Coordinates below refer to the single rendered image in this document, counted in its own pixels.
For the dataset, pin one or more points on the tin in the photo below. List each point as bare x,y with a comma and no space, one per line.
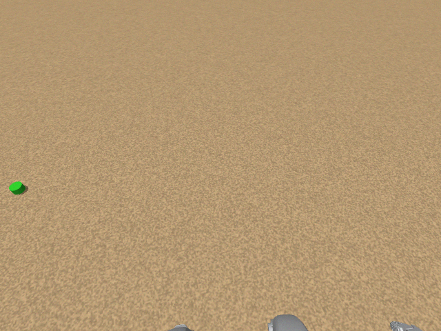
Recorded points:
17,187

